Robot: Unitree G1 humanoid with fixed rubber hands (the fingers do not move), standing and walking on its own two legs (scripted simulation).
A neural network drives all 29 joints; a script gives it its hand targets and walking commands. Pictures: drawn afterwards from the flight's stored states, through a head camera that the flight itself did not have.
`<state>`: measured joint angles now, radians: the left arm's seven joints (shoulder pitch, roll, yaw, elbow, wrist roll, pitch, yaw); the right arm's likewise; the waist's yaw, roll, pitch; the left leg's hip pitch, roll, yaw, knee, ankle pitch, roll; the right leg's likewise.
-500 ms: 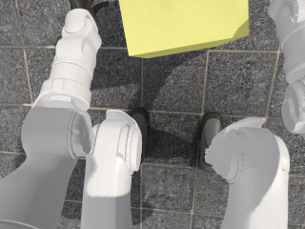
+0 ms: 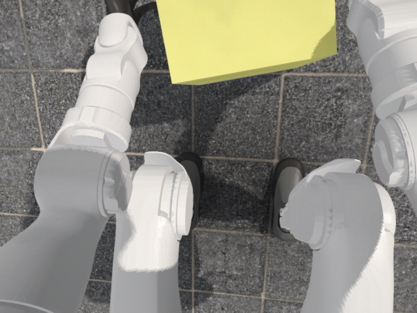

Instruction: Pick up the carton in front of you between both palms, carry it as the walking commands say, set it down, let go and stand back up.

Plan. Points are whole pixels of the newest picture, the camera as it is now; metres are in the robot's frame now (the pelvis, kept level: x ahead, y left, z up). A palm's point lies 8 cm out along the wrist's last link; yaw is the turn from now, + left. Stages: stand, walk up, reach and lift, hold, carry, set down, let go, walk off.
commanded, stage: reach and lift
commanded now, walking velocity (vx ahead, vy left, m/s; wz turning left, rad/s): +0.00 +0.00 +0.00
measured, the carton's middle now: (239, 12) +0.54 -0.01 -0.25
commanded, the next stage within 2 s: none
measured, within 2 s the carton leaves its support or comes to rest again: leaves its support in 0.36 s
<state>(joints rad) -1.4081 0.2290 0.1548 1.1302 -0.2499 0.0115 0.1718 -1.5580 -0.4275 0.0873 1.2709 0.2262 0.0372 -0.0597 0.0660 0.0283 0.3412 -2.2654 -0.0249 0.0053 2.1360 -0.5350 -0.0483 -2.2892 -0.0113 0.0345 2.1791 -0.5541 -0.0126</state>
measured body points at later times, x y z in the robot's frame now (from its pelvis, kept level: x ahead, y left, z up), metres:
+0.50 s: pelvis +0.00 +0.00 -0.01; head +0.34 -0.04 +0.28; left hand +0.55 +0.14 -0.13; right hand +0.56 -0.16 -0.15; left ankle +0.13 +0.13 -0.34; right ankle +0.11 -0.12 -0.34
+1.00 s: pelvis +0.00 +0.01 +0.11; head +0.26 -0.02 +0.48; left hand +0.51 +0.13 +0.05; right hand +0.51 -0.17 +0.05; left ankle +0.13 +0.13 -0.34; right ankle +0.11 -0.12 -0.34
